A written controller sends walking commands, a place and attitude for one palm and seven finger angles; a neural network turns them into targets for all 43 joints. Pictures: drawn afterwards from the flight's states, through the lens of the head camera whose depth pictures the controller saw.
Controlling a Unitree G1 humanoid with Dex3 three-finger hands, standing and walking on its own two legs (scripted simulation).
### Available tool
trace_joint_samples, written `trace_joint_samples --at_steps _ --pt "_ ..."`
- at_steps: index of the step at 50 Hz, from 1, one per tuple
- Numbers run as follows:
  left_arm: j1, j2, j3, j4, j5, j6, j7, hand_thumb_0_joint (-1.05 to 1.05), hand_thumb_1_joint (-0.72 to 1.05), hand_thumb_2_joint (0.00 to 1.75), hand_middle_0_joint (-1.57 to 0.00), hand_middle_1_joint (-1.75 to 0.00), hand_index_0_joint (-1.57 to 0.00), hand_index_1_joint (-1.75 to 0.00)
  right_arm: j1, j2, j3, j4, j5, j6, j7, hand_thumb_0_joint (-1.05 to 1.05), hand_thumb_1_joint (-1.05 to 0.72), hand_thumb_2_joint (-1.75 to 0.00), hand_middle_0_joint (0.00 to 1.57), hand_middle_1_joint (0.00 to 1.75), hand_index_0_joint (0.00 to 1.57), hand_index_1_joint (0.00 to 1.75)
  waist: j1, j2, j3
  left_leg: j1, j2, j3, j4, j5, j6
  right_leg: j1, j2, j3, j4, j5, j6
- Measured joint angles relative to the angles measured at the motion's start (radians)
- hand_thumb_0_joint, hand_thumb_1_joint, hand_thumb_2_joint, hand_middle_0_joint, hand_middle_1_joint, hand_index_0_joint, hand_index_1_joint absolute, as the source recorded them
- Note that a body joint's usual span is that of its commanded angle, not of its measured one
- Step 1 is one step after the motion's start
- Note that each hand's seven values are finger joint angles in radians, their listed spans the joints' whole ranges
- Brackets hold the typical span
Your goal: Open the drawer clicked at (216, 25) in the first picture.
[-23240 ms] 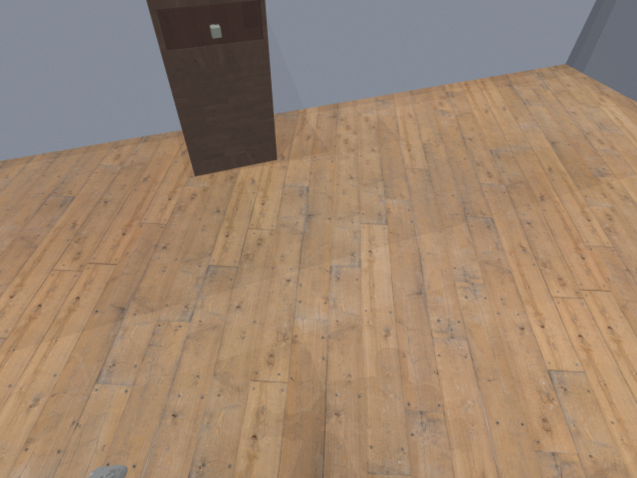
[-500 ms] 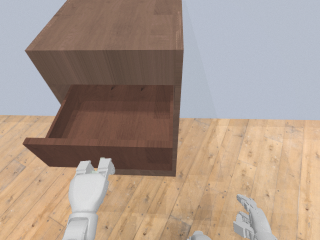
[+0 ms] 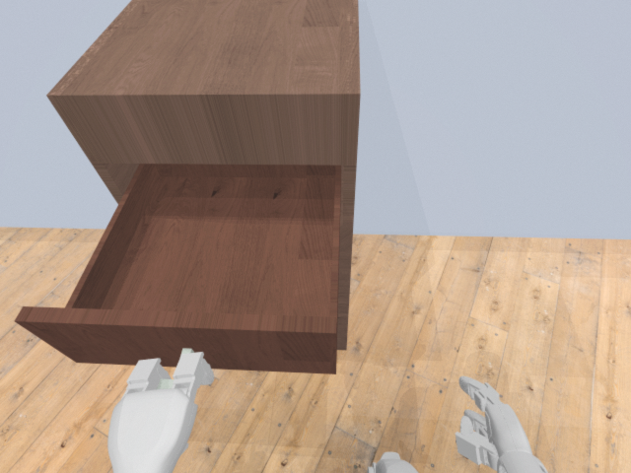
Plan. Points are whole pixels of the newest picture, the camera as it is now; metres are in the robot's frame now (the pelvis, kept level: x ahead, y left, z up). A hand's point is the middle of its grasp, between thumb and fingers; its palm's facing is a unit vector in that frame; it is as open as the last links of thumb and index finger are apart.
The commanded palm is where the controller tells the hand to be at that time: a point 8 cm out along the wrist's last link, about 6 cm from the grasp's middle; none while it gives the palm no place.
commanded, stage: pull the drawer open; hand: left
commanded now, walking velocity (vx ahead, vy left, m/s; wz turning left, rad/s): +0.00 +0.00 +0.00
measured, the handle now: (179, 382) +0.23 +0.20 -0.01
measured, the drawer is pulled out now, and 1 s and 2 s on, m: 0.28 0.30 0.30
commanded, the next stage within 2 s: open the thumb to release the handle in 0.54 s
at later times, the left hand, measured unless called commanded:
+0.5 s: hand (172, 452) +0.15 +0.19 -0.03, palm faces -0.03 -0.14 -0.99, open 7.0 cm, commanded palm +0.10 +0.19 +0.02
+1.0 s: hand (166, 449) +0.16 +0.20 -0.03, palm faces +0.02 -0.09 -1.00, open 9.4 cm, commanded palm +0.13 +0.20 +0.02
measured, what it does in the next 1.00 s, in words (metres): stands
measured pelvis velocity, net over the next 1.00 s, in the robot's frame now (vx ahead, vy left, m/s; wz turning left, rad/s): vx -0.01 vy -0.01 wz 0.03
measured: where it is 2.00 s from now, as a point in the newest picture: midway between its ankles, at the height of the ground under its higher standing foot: outside the picture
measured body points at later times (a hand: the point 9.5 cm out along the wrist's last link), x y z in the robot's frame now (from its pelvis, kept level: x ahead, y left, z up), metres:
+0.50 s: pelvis -0.01 -0.01 -0.01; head +0.04 -0.03 +0.43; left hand +0.15 +0.19 +0.02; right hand +0.20 -0.22 -0.11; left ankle -0.05 +0.14 -0.67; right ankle +0.04 -0.11 -0.67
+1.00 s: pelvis -0.01 -0.01 -0.01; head +0.04 -0.04 +0.44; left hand +0.15 +0.20 +0.03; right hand +0.21 -0.21 -0.11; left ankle -0.05 +0.14 -0.67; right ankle +0.04 -0.11 -0.67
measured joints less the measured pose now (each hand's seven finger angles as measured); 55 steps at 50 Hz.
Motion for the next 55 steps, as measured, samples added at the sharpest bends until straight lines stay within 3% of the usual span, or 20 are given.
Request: trace_joint_samples --at_steps 11,21,33,39,46,55 --pt "0.049 0.011 0.012 -0.049 -0.003 -0.024 -0.005 0.07 0.57 0.7 -0.41 -1.35 -0.35 -1.35 -0.001 0.003 0.007 -0.018 -0.012 -0.01 0.003 0.02 -0.91 -0.9 0.2 0.3 0.2 0.3 0.012 0.002 -0.004 -0.044 -0.005 -0.002 0.05 -0.01 -0.004 -0.047 -0.004 0.0 0.053 -0.011 -0.005" --pt "0.097 0.007 0.035 -0.095 -0.033 -0.025 -0.042 0.09 0.6 0.68 -0.41 -1.34 -0.3 -1.35 0.02 0.003 0.02 -0.049 -0.01 -0.012 0.013 0.02 -0.9 -0.9 0.2 0.3 0.2 0.3 -0.004 -0.002 -0.012 -0.048 0.0 0.007 0.057 -0.017 -0.007 -0.059 0.003 0.008 0.067 -0.017 -0.008" --pt "0.15 0.023 0.047 -0.142 -0.022 -0.066 -0.018 0.06 0.61 0.7 -0.39 -1.35 -0.26 -1.35 0.028 -0.014 0.004 -0.05 -0.025 -0.014 0.016 0.02 -0.9 -0.9 0.2 0.3 0.2 0.3 -0.002 -0.003 -0.021 -0.089 -0.002 0.008 0.089 -0.04 -0.005 -0.102 0.003 0.01 0.1 -0.038 -0.005" --pt "0.102 0.041 0.033 -0.113 0.002 -0.075 0.021 0.03 0.56 0.73 -0.4 -1.34 -0.29 -1.34 0.012 -0.012 -0.006 -0.026 -0.026 -0.009 -0.006 0.02 -0.91 -0.9 0.2 0.3 0.2 0.3 0.018 0.006 -0.012 -0.11 -0.009 -0.005 0.108 -0.041 -0.004 -0.115 -0.006 0.0 0.113 -0.041 -0.004" --pt "0.053 0.02 0.016 -0.072 -0.022 -0.02 0.011 0.01 0.37 0.67 -0.38 -1.3 -0.35 -1.3 -0.001 -0.001 0.006 -0.013 -0.006 -0.004 -0.025 0.02 -0.91 -0.9 0.2 0.3 0.2 0.3 0.02 0.019 0.0 -0.076 -0.013 -0.016 0.073 -0.015 -0.005 -0.072 -0.012 -0.01 0.075 -0.02 -0.004" --pt "-0.002 0.02 0.006 -0.016 -0.015 -0.001 0.006 0.0 -0.13 0.45 -0.34 -1.24 -0.35 -1.25 -0.006 -0.003 0.01 -0.005 0.003 -0.01 -0.039 0.02 -0.9 -0.9 0.2 0.3 0.2 0.3 0.02 0.008 0.01 -0.043 -0.013 -0.026 0.032 0.017 -0.01 -0.033 -0.013 -0.02 0.03 0.009 -0.009"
